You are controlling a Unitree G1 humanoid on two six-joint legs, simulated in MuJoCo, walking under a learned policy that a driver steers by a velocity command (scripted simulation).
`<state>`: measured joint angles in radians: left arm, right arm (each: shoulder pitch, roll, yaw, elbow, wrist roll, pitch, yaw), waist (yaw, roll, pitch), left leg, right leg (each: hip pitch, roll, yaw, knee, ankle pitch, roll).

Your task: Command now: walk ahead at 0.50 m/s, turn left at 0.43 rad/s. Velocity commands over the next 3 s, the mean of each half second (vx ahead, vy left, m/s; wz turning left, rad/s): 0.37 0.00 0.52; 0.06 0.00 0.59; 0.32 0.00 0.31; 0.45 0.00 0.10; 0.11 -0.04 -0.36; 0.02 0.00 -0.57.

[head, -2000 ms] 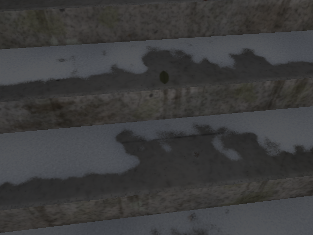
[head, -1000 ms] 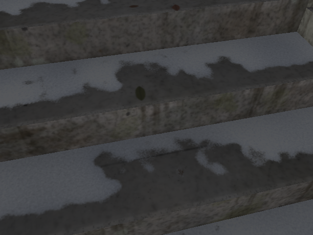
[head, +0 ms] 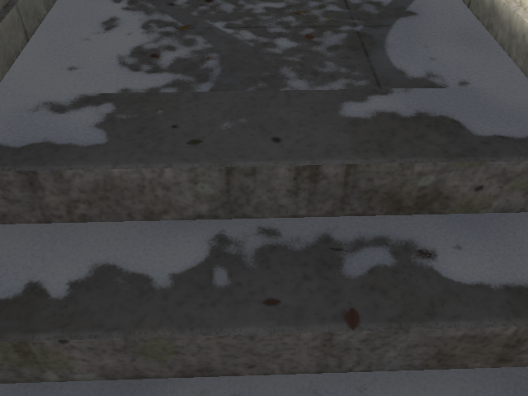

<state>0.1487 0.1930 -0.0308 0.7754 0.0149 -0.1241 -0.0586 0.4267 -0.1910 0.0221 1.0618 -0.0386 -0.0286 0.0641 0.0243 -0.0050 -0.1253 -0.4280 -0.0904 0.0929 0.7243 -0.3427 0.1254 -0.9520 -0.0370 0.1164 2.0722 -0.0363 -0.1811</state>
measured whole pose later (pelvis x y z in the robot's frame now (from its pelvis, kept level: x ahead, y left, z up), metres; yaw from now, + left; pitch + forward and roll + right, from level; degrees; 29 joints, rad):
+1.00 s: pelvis +0.36 +0.02 +0.19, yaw +37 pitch +4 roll -2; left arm 0.10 0.25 0.03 0.65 0.03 -0.01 0.03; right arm 0.22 -0.25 -0.04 0.59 -0.02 0.02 -0.03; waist -0.03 -0.03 -0.01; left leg -0.43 -0.05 -0.01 0.59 -0.22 0.08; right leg -0.72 -0.01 0.02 1.68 -0.39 0.09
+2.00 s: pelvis +0.72 +0.07 +0.37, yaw +46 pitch +2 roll +3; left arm 0.58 0.10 -0.02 0.95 0.04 -0.06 0.02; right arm 0.17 -0.19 -0.04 0.76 0.01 0.00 0.04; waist 0.11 0.01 -0.04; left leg -0.93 0.05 0.06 1.11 0.07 0.01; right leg 0.05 -0.03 -0.08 0.26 -0.34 -0.04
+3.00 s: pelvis +0.94 +0.19 +0.53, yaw +13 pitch +4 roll +3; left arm 0.27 0.23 0.01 0.56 0.01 0.06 0.09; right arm 0.12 -0.21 0.03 0.57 0.00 0.01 -0.06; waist 0.05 0.02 -0.02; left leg -0.76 -0.01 -0.07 1.19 -0.19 -0.10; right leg -0.36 0.13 0.19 0.59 -0.26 -0.08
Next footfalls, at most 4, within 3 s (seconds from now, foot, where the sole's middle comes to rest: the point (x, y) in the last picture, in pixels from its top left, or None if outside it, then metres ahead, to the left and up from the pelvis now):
0.32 right None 0.42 -0.10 -0.58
0.80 left None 0.38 0.13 -0.58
1.46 right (305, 281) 0.71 -0.04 -0.41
2.14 left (142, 253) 0.78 0.34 -0.41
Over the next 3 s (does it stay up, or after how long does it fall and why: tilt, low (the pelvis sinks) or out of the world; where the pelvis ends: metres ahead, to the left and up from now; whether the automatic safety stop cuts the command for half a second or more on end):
stays up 0.94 0.19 0.53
